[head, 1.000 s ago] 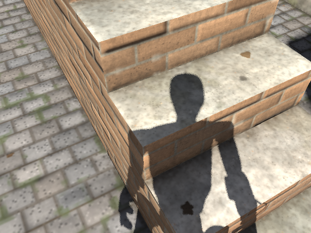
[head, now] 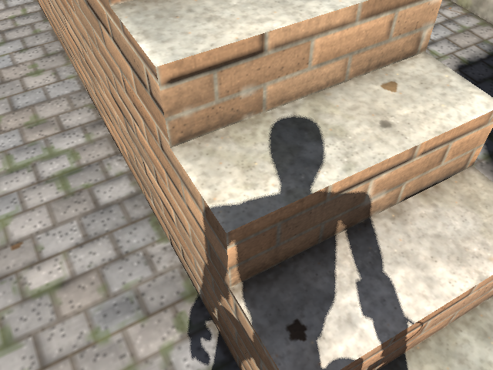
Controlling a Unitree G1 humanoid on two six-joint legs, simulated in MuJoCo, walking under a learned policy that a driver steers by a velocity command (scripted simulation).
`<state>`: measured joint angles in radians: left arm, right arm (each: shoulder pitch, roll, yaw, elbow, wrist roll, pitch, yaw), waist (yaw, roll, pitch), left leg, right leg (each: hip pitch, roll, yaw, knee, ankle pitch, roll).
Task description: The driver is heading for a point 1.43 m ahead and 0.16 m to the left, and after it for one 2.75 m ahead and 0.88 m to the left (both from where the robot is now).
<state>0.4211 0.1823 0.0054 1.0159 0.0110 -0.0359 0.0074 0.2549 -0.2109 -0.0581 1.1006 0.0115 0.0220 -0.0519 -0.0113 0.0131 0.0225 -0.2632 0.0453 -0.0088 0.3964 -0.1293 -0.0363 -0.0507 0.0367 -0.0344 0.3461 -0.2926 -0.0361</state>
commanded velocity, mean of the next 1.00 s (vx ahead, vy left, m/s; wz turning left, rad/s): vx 0.00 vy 0.00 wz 0.00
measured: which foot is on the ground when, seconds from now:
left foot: down 0.00-1.00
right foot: down 0.00-1.00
